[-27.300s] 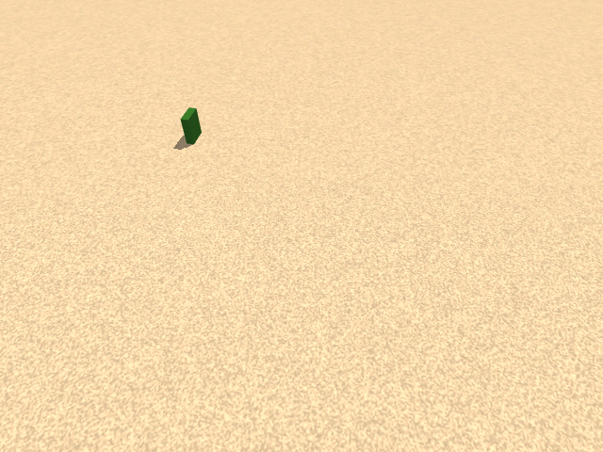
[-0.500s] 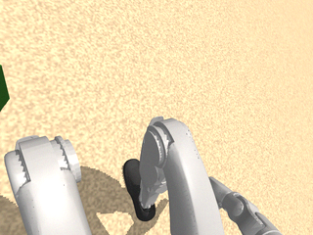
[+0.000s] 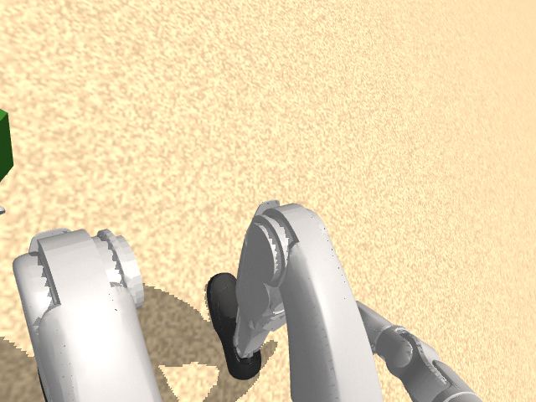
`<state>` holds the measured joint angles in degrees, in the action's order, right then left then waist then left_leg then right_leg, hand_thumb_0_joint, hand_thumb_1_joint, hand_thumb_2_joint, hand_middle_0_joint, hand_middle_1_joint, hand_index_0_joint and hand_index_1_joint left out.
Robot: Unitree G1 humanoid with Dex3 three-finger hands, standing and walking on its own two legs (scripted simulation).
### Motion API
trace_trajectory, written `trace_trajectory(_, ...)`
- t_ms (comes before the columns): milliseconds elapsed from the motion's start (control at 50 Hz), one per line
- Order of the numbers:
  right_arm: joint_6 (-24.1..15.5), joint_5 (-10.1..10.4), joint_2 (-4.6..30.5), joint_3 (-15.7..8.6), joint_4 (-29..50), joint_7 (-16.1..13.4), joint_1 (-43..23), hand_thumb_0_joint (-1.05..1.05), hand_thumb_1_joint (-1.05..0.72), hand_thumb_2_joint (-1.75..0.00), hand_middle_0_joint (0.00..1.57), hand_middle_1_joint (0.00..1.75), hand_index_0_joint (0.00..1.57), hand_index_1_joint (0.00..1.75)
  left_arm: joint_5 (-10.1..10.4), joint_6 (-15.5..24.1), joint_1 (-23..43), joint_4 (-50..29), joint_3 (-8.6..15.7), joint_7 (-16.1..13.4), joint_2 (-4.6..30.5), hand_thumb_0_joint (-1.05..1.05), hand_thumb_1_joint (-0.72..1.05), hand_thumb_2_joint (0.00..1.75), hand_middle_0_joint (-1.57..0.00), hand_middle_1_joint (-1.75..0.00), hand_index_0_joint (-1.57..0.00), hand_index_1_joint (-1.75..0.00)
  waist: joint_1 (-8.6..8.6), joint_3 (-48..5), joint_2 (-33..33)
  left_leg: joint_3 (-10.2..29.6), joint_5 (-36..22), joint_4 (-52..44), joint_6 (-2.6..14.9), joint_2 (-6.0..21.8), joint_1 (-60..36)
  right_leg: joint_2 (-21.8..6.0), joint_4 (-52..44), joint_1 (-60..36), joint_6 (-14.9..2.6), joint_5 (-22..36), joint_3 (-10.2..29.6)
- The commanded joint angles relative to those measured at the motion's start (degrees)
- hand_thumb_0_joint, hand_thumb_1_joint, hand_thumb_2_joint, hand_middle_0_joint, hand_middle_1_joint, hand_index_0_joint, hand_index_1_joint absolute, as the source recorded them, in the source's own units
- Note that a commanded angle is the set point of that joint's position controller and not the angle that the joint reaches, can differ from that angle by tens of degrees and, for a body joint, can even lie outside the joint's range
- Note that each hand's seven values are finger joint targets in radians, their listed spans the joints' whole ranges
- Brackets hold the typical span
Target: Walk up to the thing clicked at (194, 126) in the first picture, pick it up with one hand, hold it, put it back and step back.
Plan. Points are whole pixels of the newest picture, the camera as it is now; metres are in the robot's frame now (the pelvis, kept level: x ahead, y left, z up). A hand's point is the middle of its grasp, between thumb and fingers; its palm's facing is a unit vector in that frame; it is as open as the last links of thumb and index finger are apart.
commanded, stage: withdraw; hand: left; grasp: from the side
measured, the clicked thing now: out of the picture +0.44 +0.28 -0.20
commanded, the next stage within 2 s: rise in 0.36 s
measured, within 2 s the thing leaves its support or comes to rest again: rests again in 0.32 s
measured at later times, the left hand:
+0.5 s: hand out of the picture +0.38 +0.39 -0.08, palm faces +0.51 -0.86 -0.05, open 16.9 cm
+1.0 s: hand out of the picture +0.28 +0.34 +0.05, palm faces +0.30 -0.84 -0.46, open 17.6 cm
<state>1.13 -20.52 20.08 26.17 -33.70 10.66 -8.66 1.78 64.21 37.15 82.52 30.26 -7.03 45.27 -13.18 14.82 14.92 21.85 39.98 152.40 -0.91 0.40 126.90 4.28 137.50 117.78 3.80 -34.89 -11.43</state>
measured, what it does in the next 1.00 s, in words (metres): rises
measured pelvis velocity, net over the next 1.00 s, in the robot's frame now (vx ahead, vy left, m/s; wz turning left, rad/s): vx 0.01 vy -0.02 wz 0.18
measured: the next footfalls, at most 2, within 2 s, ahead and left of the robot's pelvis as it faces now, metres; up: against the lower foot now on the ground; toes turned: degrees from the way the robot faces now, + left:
none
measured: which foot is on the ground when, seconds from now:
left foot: down 0.00-1.00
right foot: down 0.00-1.00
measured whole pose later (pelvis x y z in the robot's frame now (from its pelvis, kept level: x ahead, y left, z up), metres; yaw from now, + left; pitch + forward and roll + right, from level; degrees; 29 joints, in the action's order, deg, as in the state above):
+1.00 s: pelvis +0.01 -0.02 +0.14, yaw +10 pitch +31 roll -6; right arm 8.7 1.4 14.5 0.4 -32.6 2.0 4.8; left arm -3.2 8.2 9.6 29.6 18.4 -0.6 28.6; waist -2.3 -8.1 0.0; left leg 5.8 37.3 121.3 -0.6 2.7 116.0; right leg -0.4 117.5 113.0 2.6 -36.2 -1.3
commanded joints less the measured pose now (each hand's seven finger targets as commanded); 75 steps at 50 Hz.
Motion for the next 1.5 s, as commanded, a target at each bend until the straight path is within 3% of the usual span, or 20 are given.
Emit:
trace_trajectory(0, 0.58, -0.25, 19.85, -6.61, 0.84, -1.11, 1.81, 0.0, -0.88, -0.9, 0.2, 0.3, 0.2, 0.3, 0.05, 3.76, 13.28, -9.5, 1.14, -0.05, 9.65, 0.0, -0.5, 0.16, -0.06, -0.09, -0.06, -0.1, -5.66, -31.12, -30.93, -6.25, -4.5, -20.21, -1.02, 3.44, -21.97, 1.61, -8.8, -12.98, -3.88, 7.94, -8.0)
trace_trajectory(180, 1.91, 1.54, 20.28, -10.61, 1.76, -1.48, 3.8, 0.0, -0.89, -0.9, 0.2, 0.3, 0.2, 0.3, -0.18, -0.92, 9.28, -25.46, 7.09, 2.77, 15.79, 0.0, -0.46, 0.18, -0.04, -0.08, -0.04, -0.09, -0.47, -38.33, -40.55, -7.4, -7.86, -24.57, -2.24, 3.91, -28.38, 0.54, -7.82, -11.39, -4.79, 9.02, -6.15)
trace_trajectory(300, 2.01, 5.59, 18.01, -13.46, -0.05, -2.43, 8.3, 0.0, -0.89, -0.9, 0.2, 0.3, 0.2, 0.3, 3.46, -9.71, 3.6, -24.36, 1.55, 8.77, 5.31, 0.0, -0.48, 0.17, -0.08, -0.13, -0.1, -0.12, -1.41, -33.78, -34.83, -8.47, -3.42, -25.61, -0.91, 3.19, -20.68, 0.17, -9.47, -7.42, -4.79, 6.18, -4.9)
trace_trajectory(340, 2.0, 6.74, 17.9, -14.27, 0.03, -3.11, 8.97, 0.0, -0.88, -0.89, 0.2, 0.3, 0.2, 0.3, 4.55, -11.23, 6.11, -28.1, 2.99, 10.62, 7.76, 0.0, -0.49, 0.14, -0.06, -0.12, -0.08, -0.1, -0.42, -34.35, -31.83, -8.74, -1.42, -25.22, -0.15, 3.0, -18.75, 0.17, -10.47, -7.07, -4.75, 4.76, -4.26)
trace_trajectory(380, 1.93, 7.7, 17.23, -14.66, 0.7, -3.31, 8.33, 0.0, -0.86, -0.89, 0.2, 0.3, 0.2, 0.3, 5.04, -13.28, 3.77, -23.51, -0.67, 12.96, 2.66, 0.0, -0.46, 0.15, -0.05, -0.12, -0.08, -0.1, -1.07, -33.53, -30.07, -8.25, 0.81, -26.06, 0.03, 2.86, -18.48, -0.08, -10.63, -5.59, -4.79, 2.59, -4.17)
trace_trajectory(460, 1.44, 8.58, 16.54, -16.22, 0.7, -3.73, 8.57, 0.0, -0.76, -0.87, 0.2, 0.3, 0.2, 0.3, 5.85, -13.82, 7.45, -26.39, 0.23, 14.34, 2.98, 0.0, -0.33, 0.1, -0.01, -0.06, -0.01, -0.03, 0.43, -35.67, -28.55, -8.7, 2.9, -26.55, 0.26, 2.57, -18.83, -0.35, -11.08, -4.28, -4.99, 0.41, -3.33)
trace_trajectory(480, 1.95, 10.97, 14.89, -19.36, -0.45, -4.16, 10.16, 0.0, -0.84, -0.9, 0.2, 0.3, 0.2, 0.3, -2.78, -17.96, 9.13, -27.61, 1.21, 12.43, 13.81, 0.0, -0.41, 0.08, -0.04, -0.05, -0.03, -0.05, 5.24, -43.47, -35.96, -11.25, -0.84, -30.06, -0.11, 2.6, -27.4, -0.99, -12.42, -4.91, -5.66, 1.38, -1.7)
trace_trajectory(500, 2.63, 11.56, 15.51, -20.17, 0.46, -4.19, 11.14, 0.0, -0.86, -0.9, 0.2, 0.3, 0.2, 0.3, -2.31, -20.36, 7.36, -25.33, 2.14, 11.67, 11.39, 0.0, -0.49, 0.09, -0.04, -0.05, -0.02, -0.06, 3.92, -45.37, -37.63, -10.53, -1.16, -31.8, -0.48, 2.99, -29.0, -1.13, -12.25, -4.3, -5.57, 1.37, -1.67)
trace_trajectory(520, 2.94, 11.83, 14.79, -20.3, 0.5, -4.05, 12.12, 0.0, -0.86, -0.9, 0.2, 0.3, 0.2, 0.3, -2.48, -21.06, 12.13, -30.92, -1.06, 11.55, 7.73, 0.0, -0.49, 0.09, -0.04, -0.04, -0.02, -0.05, 3.22, -45.52, -38.49, -10.41, -2.14, -32.3, -0.82, 3.09, -29.6, -1.27, -11.79, -3.1, -5.73, 2.15, -1.64)
trace_trajectory(560, 3.48, 12.92, 14.25, -21.63, 0.3, -4.25, 13.22, 0.0, -0.89, -0.91, 0.2, 0.3, 0.2, 0.3, -4.0, -24.11, 8.81, -34.36, 1.89, 10.41, 11.76, 0.0, -0.53, 0.1, -0.06, -0.06, -0.04, -0.08, 6.65, -49.37, -41.25, -11.2, -5.83, -33.99, -1.24, 2.9, -34.01, -1.77, -11.93, -3.09, -6.06, 3.93, -0.68)
trace_trajectory(620, 4.62, 14.38, 12.67, -23.15, 0.74, -4.84, 15.06, 0.0, -0.9, -0.9, 0.2, 0.3, 0.2, 0.3, -5.6, -29.16, 7.0, -39.21, 4.59, 9.1, 16.55, 0.0, -0.58, 0.04, -0.06, -0.06, -0.05, -0.06, 8.16, -52.51, -41.0, -14.28, -8.84, -33.41, -0.41, 2.12, -31.85, -1.76, -13.47, -5.69, -6.48, 5.53, 1.48)
trace_trajectory(660, 5.31, 15.27, 11.61, -24.8, 0.87, -5.2, 16.52, 0.0, -0.9, -0.9, 0.2, 0.3, 0.2, 0.3, -5.87, -32.64, 2.72, -40.75, 4.06, 8.6, 13.25, 0.0, -0.61, 0.0, -0.04, -0.04, -0.04, -0.04, 8.85, -54.27, -40.14, -15.33, -10.1, -34.51, -0.12, 1.84, -32.63, -1.8, -14.84, -7.07, -6.53, 6.31, 2.28)
trace_trajectory(780, 5.53, 19.15, 9.52, -29.59, 4.03, -6.66, 16.61, 0.0, -0.9, -0.9, 0.2, 0.3, 0.2, 0.3, -5.28, -43.7, -10.72, -50.33, -5.36, 8.2, -1.62, 0.0, -0.6, 0.02, -0.04, -0.04, -0.04, -0.04, 9.33, -53.94, -31.12, -15.49, -1.12, -43.21, 1.26, 1.58, -32.84, -2.15, -23.15, -7.88, -6.42, 0.12, 3.8)
trace_trajectory(940, 5.78, 22.43, 7.02, -31.04, 8.57, -10.33, 16.89, 0.0, -0.9, -0.9, 0.2, 0.3, 0.2, 0.3, -4.08, -54.97, -20.47, -67.27, -7.83, 5.14, -2.22, 0.0, -0.61, 0.02, -0.04, -0.04, -0.04, -0.04, 10.83, -56.11, -21.27, -17.09, 3.13, -53.56, 2.48, 1.25, -37.53, -2.63, -37.48, -22.8, -5.63, -4.53, 6.94)
trace_trajectory(1120, 2.43, 23.01, 3.01, -30.61, 9.8, -14.99, 17.56, 0.0, -0.9, -0.9, 0.2, 0.3, 0.2, 0.3, -2.84, -61.75, -28.73, -75.08, -10.41, 1.2, -6.79, 0.0, -0.61, 0.0, -0.04, -0.04, -0.04, -0.04, 11.59, -53.62, -20.15, -20.54, -5.53, -63.55, 2.45, 0.93, -50.4, -3.85, -52.94, -41.58, -4.99, 0.95, 10.97)
trace_trajectory(1160, 1.58, 23.0, 2.23, -30.24, 10.16, -15.54, 17.5, 0.0, -0.9, -0.9, 0.2, 0.3, 0.2, 0.3, -2.68, -63.69, -35.58, -69.01, -15.09, 1.0, -13.92, 0.0, -0.61, 0.0, -0.04, -0.04, -0.04, -0.04, 10.1, -49.99, -18.06, -20.62, -7.74, -66.2, 2.49, 0.81, -53.03, -3.86, -55.95, -44.1, -4.85, 3.4, 10.56)
trace_trajectory(1300, -1.1, 23.34, 1.16, -29.53, 11.06, -17.39, 19.05, 0.0, -0.9, -0.9, 0.2, 0.3, 0.2, 0.3, -2.17, -68.31, -40.3, -75.06, -16.88, -1.15, -15.3, 0.0, -0.61, 0.02, -0.04, -0.04, -0.04, -0.04, 11.21, -48.22, -17.58, -21.19, -15.78, -76.51, 2.25, 0.7, -64.92, -4.5, -66.37, -59.5, -4.49, 11.45, 10.8)
trace_trajectory(1360, -2.39, 23.28, 0.27, -28.91, 11.05, -18.33, 19.54, 0.0, -0.9, -0.9, 0.2, 0.3, 0.2, 0.3, -1.79, -70.92, -46.13, -72.78, -20.29, -2.03, -20.41, 0.0, -0.6, 0.02, -0.04, -0.04, -0.04, -0.04, 10.82, -43.66, -17.2, -21.47, -17.9, -80.92, 1.95, 0.74, -70.04, -4.43, -70.85, -63.23, -4.48, 13.67, 10.44)
trace_trajectory(1420, -3.04, 23.11, 0.19, -28.94, 11.33, -19.41, 20.93, 0.0, -0.9, -0.9, 0.2, 0.3, 0.2, 0.3, -1.83, -72.28, -44.66, -80.0, -19.57, -3.13, -18.18, 0.0, -0.61, 0.02, -0.04, -0.04, -0.04, -0.04, 11.2, -43.67, -19.37, -21.53, -21.05, -85.06, 1.73, 0.85, -76.37, -4.43, -74.64, -68.12, -4.48, 16.73, 10.05)
trace_trajectory(1480, -3.91, 23.01, -0.86, -28.24, 11.81, -20.41, 21.37, 0.0, -0.9, -0.9, 0.2, 0.3, 0.2, 0.3, -1.62, -74.73, -52.61, -78.83, -23.88, -3.64, -23.75, 0.0, -0.6, 0.02, -0.04, -0.04, -0.04, -0.04, 10.89, -39.36, -19.36, -21.58, -22.74, -89.93, 1.39, 0.61, -81.23, -4.26, -79.03, -72.25, -4.35, 18.32, 9.44)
